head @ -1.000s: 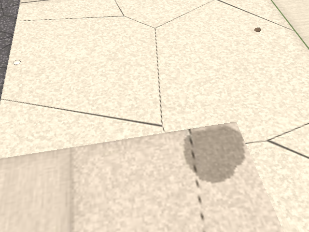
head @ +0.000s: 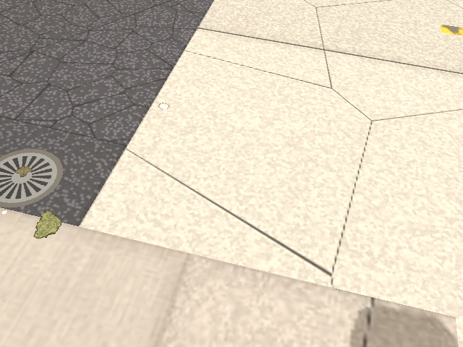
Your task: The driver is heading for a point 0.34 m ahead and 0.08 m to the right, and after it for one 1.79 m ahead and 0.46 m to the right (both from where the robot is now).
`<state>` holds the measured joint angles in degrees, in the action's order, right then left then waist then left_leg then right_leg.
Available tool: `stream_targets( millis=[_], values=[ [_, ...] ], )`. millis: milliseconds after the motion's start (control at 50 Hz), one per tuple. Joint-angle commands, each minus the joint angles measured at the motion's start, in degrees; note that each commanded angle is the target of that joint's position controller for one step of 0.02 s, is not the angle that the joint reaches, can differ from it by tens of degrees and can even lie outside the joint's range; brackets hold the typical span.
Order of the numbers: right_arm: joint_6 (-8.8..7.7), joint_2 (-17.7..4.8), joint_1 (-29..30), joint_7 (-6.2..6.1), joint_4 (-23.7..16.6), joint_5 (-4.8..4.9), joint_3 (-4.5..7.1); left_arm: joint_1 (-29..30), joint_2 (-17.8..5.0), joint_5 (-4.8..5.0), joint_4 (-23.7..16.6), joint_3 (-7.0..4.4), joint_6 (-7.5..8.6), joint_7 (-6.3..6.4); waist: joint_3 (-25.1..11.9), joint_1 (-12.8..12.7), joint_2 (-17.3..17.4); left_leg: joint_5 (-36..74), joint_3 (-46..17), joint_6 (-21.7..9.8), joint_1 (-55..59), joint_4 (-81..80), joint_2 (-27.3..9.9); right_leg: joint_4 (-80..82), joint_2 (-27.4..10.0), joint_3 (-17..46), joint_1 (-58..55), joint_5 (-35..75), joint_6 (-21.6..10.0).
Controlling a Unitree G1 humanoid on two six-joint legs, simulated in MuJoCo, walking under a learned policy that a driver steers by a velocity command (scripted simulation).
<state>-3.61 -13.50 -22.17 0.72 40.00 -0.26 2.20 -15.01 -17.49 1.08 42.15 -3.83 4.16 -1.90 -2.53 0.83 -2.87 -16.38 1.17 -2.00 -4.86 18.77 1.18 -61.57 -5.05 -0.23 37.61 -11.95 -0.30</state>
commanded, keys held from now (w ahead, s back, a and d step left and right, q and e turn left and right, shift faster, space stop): w+e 0.50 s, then w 0.50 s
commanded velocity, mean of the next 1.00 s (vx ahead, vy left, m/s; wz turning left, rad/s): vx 0.48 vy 0.00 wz -0.31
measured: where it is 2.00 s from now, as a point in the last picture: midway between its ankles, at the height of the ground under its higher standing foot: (315, 208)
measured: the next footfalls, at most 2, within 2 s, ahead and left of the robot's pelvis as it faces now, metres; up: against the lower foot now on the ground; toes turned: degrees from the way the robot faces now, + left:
right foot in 0.28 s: +0.32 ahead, -0.16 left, +0.00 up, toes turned -10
left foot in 0.78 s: +0.64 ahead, -0.03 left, +0.00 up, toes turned -21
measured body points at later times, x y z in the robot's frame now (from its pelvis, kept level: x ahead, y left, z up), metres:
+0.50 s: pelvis +0.27 -0.08 +0.00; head +0.30 -0.10 +0.44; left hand +0.44 +0.16 -0.10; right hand +0.36 -0.38 -0.10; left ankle +0.35 +0.10 -0.66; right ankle +0.28 -0.15 -0.74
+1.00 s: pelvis +0.56 -0.10 +0.00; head +0.58 -0.09 +0.45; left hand +0.79 +0.10 -0.11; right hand +0.52 -0.38 -0.11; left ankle +0.60 -0.01 -0.74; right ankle +0.52 -0.24 -0.66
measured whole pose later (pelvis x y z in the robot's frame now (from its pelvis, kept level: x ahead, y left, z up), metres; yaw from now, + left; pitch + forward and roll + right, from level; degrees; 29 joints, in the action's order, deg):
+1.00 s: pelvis +0.56 -0.10 +0.00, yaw -22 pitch +2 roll +1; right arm -5.5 -14.6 -20.1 1.2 41.6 -0.1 2.3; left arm -13.0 -16.9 0.5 40.6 -2.5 3.4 -0.7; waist 0.1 1.8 -2.6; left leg -10.3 1.4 -3.1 -12.8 21.2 2.6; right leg -62.2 -3.2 2.3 33.5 -15.8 -0.9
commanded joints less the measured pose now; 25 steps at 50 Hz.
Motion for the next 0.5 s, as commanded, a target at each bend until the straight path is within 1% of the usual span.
stream_targets(
  millis=[20, 60, 100, 140, 160, 180, 200, 220, 240, 260, 280, 300, 320, 340, 360, 380, 400, 420, 440, 460, 500],
  values=[
    [-1.56, -8.2, 2.9, -0.52, -2.8, -0.60, 2.25, 6.4, -1.8, 0.03, -4.1, 0.18, 0.55, -0.27, 7.0, 0.7, 8.3, 12.8, -6.2, -9.0, 0.8, -11.4, -13.0, 5.3, -1.5, 1.9, 10.4, 9.4, 1.4],
    [-1.79, -9.3, 2.1, -0.77, -1.7, -0.44, 2.52, 10.0, -0.9, 0.25, -4.9, 0.79, 0.51, -0.65, 7.6, 2.0, 8.0, 15.4, -2.1, -8.0, -0.9, -12.0, -12.5, 13.2, -0.2, 1.1, 6.6, 14.3, 1.2],
    [-1.91, -10.6, 0.9, -1.07, -0.4, 0.07, 2.88, 13.7, -0.2, 0.37, -6.1, 1.34, 0.61, -1.32, 8.7, 3.2, 7.7, 15.4, -0.1, -7.5, -0.2, -13.1, -13.7, 19.6, 0.6, 0.1, 4.5, 16.8, 0.1],
    [-1.84, -11.2, -0.1, -1.17, 0.8, 0.78, 3.17, 16.0, -0.3, 0.56, -7.2, 1.53, 0.68, -2.10, 9.6, 3.7, 7.2, 16.4, 1.2, -7.1, 3.2, -13.0, -15.3, 24.0, 0.9, -0.2, 4.0, 16.8, -1.4],
    [-1.61, -11.4, -0.4, -1.20, 1.4, 1.03, 3.30, 16.8, -0.5, 0.60, -7.8, 1.52, 0.70, -2.44, 9.8, 3.6, 6.9, 18.5, 2.0, -6.7, 5.5, -12.2, -16.0, 25.5, 1.2, -0.5, 4.0, 15.7, -2.2],
    [-1.31, -11.7, -0.4, -1.25, 1.7, 1.16, 3.41, 17.1, -0.9, 0.58, -8.3, 1.43, 0.74, -2.75, 9.5, 3.3, 7.0, 23.1, 2.9, -6.2, 7.7, -10.6, -16.5, 26.7, 1.8, -1.2, 3.5, 13.8, -3.1],
    [-0.95, -12.2, -0.1, -1.41, 1.8, 1.10, 3.57, 16.7, -1.6, 0.48, -8.6, 1.16, 0.70, -2.91, 8.3, 2.5, 7.6, 32.9, 4.0, -5.5, 9.6, -7.7, -16.8, 27.3, 3.2, -2.5, 1.3, 11.3, -4.2],
    [-0.50, -13.2, -0.1, -1.70, 1.9, 0.96, 3.84, 15.4, -2.6, 0.31, -8.8, 0.67, 0.52, -2.87, 5.9, 1.4, 8.9, 45.0, 5.0, -4.7, 11.4, -3.6, -16.7, 27.1, 5.2, -4.2, -2.2, 8.4, -5.3],
    [0.09, -14.1, 0.0, -2.06, 1.7, 0.73, 4.07, 11.5, -4.5, 0.27, -8.3, -0.28, 0.20, -2.67, 2.4, -0.9, 10.4, 55.6, 6.0, -3.7, 12.9, 3.1, -16.2, 26.9, 7.4, -5.7, -7.4, 5.5, -6.5],
    [0.75, -14.5, 0.7, -2.42, 1.4, 0.71, 4.07, 3.2, -6.9, 0.34, -6.3, -1.70, -0.12, -2.20, -2.5, -5.6, 10.1, 61.3, 7.9, -2.3, 10.3, 14.6, -14.5, 28.7, 10.1, -7.1, -18.9, 5.9, -8.2],
    [0.54, -13.8, -0.4, -2.91, 0.6, 0.42, 3.64, -5.3, -10.4, 0.47, -4.8, -3.32, -0.59, -1.16, -7.3, -9.6, 7.6, 53.0, 7.9, -0.2, -2.1, 29.1, -12.8, 28.2, 7.9, -1.2, -36.4, 7.0, -10.4],
    [-0.88, -5.5, -7.4, -1.89, -2.5, -1.11, 0.78, -9.5, -17.4, 0.05, -4.7, -4.69, -0.52, -0.52, -16.4, -5.2, -9.3, 5.1, 5.7, 4.1, -29.2, 55.5, -3.0, 29.4, -9.7, 30.4, -61.9, -0.2, -22.0],
    [-3.19, -7.8, -4.0, -1.05, -2.1, -0.29, 0.63, -11.5, -13.5, 0.34, -5.2, -3.63, -0.44, -0.34, -26.8, -7.8, -6.2, -15.4, -7.1, 3.7, -34.8, 64.1, 1.8, 41.1, -14.2, 49.9, -65.8, -8.1, -24.4],
    [-4.16, -11.1, 3.2, -0.47, -4.3, 2.29, 1.75, -9.2, -11.1, -0.24, -5.0, -2.87, -0.37, -0.26, -17.6, -8.7, -3.7, -11.4, -8.8, 2.7, -40.2, 65.3, -1.7, 43.3, -12.3, 41.5, -59.8, -8.1, -20.1],
    [-4.79, -10.7, 6.4, -0.67, -5.7, 2.21, 1.20, -5.4, -10.0, 0.07, -5.4, -2.53, -0.31, -0.09, -9.9, -6.7, 0.6, -6.8, -7.6, 1.9, -40.4, 60.9, -4.3, 43.8, -10.0, 34.2, -49.6, -5.0, -17.9],
    [-4.86, -10.3, 7.8, -1.20, -5.9, 0.89, 1.28, -1.3, -8.6, 0.01, -6.2, -2.02, -0.38, 0.01, -4.5, -3.9, 3.8, -3.9, -6.5, 1.9, -38.2, 56.4, -6.2, 44.6, -7.6, 28.4, -39.6, 0.1, -16.6],
    [-4.26, -10.9, 6.6, -1.52, -5.8, 0.31, 1.79, 1.5, -7.4, -0.81, -7.3, -1.56, -0.25, 0.06, -2.2, -1.2, 2.5, -1.8, -6.7, 2.1, -33.9, 53.5, -7.9, 46.1, -5.6, 24.6, -31.8, 3.6, -16.3],
    [-3.40, -10.8, 5.3, -1.58, -5.6, 0.06, 1.89, 3.3, -6.8, -1.15, -7.9, -1.46, -0.20, 0.17, -1.2, 0.4, 0.6, -0.8, -6.6, 2.5, -31.4, 52.3, -8.4, 47.8, -4.1, 23.4, -27.0, 4.2, -16.6],
    [-2.61, -10.1, 4.2, -1.67, -5.1, -0.27, 1.82, 4.1, -6.7, -1.05, -7.8, -1.49, 0.02, 0.34, -0.6, 1.3, -0.2, -0.3, -6.1, 3.2, -30.4, 50.6, -8.7, 48.9, -3.5, 21.9, -24.0, 5.6, -17.1],
    [-1.97, -9.5, 3.7, -1.80, -4.8, -0.61, 1.69, 4.0, -6.7, -0.85, -7.4, -1.48, 0.28, 0.52, 0.0, 1.7, -0.4, 0.4, -5.5, 4.0, -29.8, 48.8, -8.8, 49.4, -2.9, 20.1, -21.2, 7.3, -17.2],
    [-1.43, -8.6, 6.5, -2.15, -5.7, -1.20, 1.37, 2.9, -7.4, -0.70, -6.5, -1.62, 0.54, 1.08, 1.6, 1.2, -0.1, 5.0, -4.7, 5.5, -31.0, 43.3, -8.4, 49.9, -1.7, 17.4, -18.1, 9.7, -16.9]
  ],
)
